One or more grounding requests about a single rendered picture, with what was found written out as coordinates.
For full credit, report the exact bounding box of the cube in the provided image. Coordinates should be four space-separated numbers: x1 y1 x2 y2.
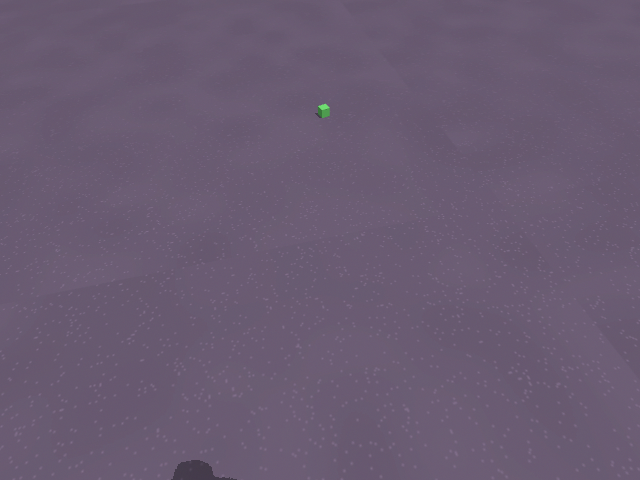
318 104 330 118

